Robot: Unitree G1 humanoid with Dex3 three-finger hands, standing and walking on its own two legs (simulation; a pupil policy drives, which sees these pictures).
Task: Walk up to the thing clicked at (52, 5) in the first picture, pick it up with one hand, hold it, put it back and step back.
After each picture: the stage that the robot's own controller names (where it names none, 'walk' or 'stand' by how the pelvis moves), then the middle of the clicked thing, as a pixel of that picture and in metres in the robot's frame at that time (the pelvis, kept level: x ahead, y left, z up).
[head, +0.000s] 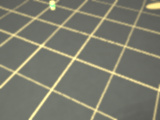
stand; (52, 5) +2.33 +0.42 -0.72
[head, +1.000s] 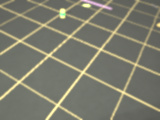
walk; (62, 13) +2.21 +0.18 -0.71
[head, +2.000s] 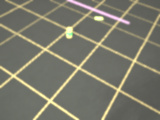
walk; (69, 32) +1.55 +0.09 -0.71
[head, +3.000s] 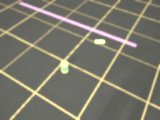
walk; (64, 66) +1.02 +0.12 -0.71
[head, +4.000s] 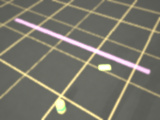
walk; (60, 106) +0.60 +0.18 -0.70
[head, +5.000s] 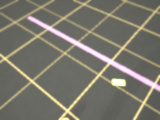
stand; out of the picture +0.42 +0.15 -0.70
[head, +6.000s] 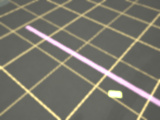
stand; out of the picture +0.38 +0.15 -0.72
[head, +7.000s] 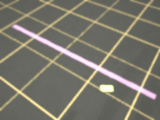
stand; out of the picture +0.39 +0.18 -0.72
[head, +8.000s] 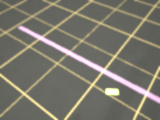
stand; out of the picture +0.36 +0.17 -0.73
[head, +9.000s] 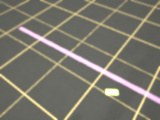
stand; out of the picture +0.36 +0.17 -0.73
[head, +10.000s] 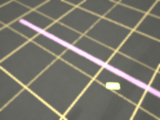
go down; out of the picture +0.38 +0.16 -0.72
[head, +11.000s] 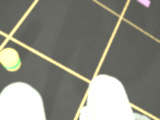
go down; (10, 60) +0.44 +0.22 -0.30
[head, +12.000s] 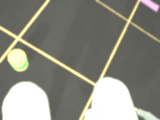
close in; (18, 60) +0.44 +0.23 -0.30
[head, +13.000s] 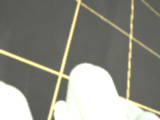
close in; out of the picture +0.42 +0.27 -0.22
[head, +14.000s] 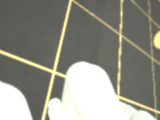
close; out of the picture +0.41 +0.27 -0.23
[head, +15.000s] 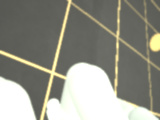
lift; out of the picture +0.37 +0.24 -0.23
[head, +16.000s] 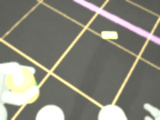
lift; (24, 86) +0.32 +0.19 -0.01
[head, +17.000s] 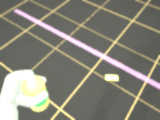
hold; (36, 94) +0.32 +0.16 +0.00
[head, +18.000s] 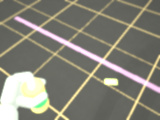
hold; (36, 96) +0.32 +0.17 +0.00
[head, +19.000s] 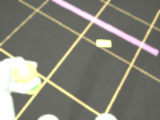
crouch; (28, 79) +0.37 +0.18 -0.07
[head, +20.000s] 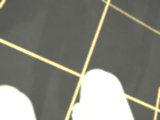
lower; out of the picture +0.44 +0.27 -0.16
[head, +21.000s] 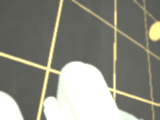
lower; out of the picture +0.42 +0.29 -0.23
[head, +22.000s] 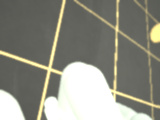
lower; out of the picture +0.42 +0.29 -0.23
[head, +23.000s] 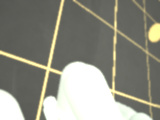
lower; out of the picture +0.42 +0.29 -0.23
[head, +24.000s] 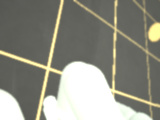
lower; out of the picture +0.43 +0.29 -0.23
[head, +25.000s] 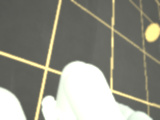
open; out of the picture +0.41 +0.26 -0.23
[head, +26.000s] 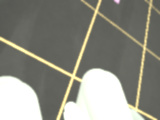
stand; out of the picture +0.42 +0.24 -0.25
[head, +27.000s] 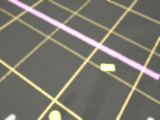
stand; (55, 118) +0.38 +0.14 -0.61
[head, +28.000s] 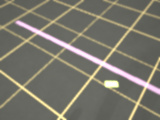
stand; out of the picture +0.38 +0.15 -0.67
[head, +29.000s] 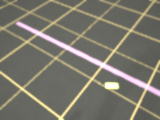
stand; out of the picture +0.38 +0.15 -0.67
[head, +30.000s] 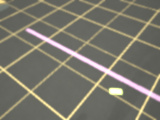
stand; out of the picture +0.40 +0.13 -0.72
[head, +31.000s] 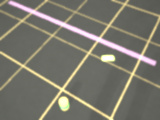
walk; (64, 103) +0.49 +0.15 -0.69
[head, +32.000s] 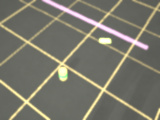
walk; (63, 73) +0.76 +0.14 -0.69
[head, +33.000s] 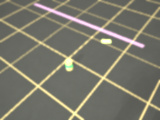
stand; (69, 64) +1.07 +0.19 -0.70
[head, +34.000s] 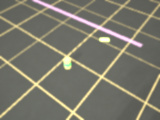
stand; (67, 63) +1.06 +0.15 -0.72
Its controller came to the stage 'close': yes
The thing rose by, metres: 0.71
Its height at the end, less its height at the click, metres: +0.00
